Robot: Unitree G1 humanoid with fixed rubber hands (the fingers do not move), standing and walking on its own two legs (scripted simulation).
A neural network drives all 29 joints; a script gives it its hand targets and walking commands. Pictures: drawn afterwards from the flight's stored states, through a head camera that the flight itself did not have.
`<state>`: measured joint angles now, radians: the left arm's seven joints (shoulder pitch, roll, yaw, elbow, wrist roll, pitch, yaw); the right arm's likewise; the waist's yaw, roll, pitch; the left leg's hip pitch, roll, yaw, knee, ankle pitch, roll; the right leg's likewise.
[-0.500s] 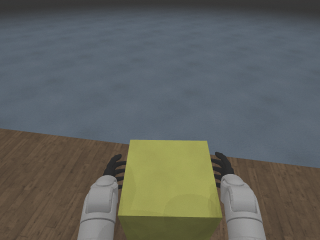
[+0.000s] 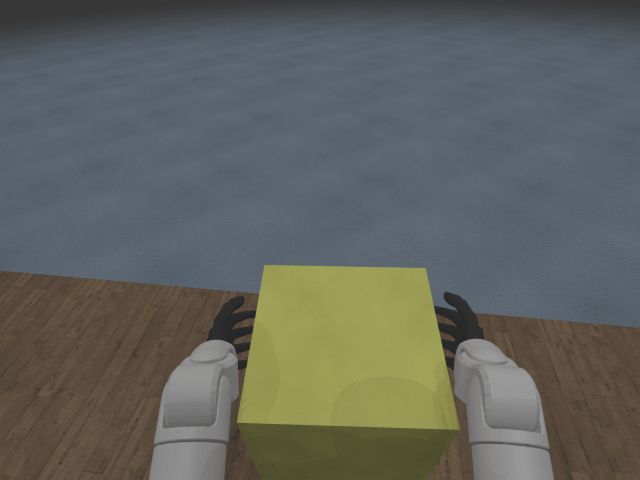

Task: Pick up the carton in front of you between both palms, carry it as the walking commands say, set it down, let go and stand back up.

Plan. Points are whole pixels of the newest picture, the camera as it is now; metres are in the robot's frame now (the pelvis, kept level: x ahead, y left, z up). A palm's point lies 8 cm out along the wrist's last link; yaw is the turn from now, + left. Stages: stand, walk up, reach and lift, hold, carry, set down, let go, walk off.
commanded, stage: carry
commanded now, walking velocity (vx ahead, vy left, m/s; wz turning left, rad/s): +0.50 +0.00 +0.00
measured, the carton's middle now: (342, 383) +0.29 -0.01 +0.00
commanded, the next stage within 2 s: none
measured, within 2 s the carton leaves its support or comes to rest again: neither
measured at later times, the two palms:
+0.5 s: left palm (248, 229) +0.52 +0.14 +0.09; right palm (430, 230) +0.51 -0.16 +0.09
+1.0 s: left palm (277, 141) +0.85 +0.12 +0.09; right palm (407, 137) +0.85 -0.18 +0.09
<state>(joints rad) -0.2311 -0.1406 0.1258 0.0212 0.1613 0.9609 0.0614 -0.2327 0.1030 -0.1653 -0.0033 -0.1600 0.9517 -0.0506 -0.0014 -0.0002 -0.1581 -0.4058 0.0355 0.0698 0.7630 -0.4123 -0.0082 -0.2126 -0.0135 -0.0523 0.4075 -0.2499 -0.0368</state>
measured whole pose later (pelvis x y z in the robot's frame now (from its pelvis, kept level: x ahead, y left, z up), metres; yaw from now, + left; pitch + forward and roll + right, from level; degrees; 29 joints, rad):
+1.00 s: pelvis +0.57 -0.03 -0.01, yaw -2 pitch +4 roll +0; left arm -0.21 -0.14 0.12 -0.36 0.09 1.20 0.09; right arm -0.22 0.14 -0.14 -0.37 -0.11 1.18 -0.10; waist 0.02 0.00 -0.07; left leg -0.57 0.07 0.18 0.57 -0.09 0.05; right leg 0.00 -0.04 -0.22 0.35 -0.41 0.01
